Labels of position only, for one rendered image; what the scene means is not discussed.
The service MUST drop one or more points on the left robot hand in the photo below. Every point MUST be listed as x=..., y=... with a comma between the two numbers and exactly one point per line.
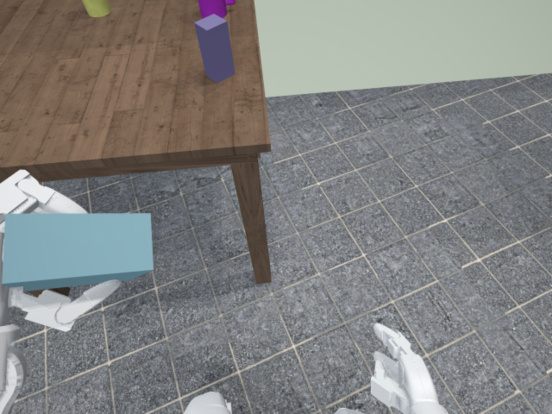
x=22, y=194

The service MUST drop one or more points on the right robot hand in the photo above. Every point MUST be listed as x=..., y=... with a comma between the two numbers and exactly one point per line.
x=408, y=381

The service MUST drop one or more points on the table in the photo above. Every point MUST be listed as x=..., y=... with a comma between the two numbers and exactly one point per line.
x=84, y=97

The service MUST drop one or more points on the left robot forearm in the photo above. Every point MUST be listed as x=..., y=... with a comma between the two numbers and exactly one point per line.
x=13, y=367

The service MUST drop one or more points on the left robot thigh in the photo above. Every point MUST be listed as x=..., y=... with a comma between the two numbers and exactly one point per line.
x=209, y=403

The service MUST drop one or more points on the sponge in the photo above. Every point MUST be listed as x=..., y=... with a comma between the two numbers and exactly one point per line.
x=46, y=251

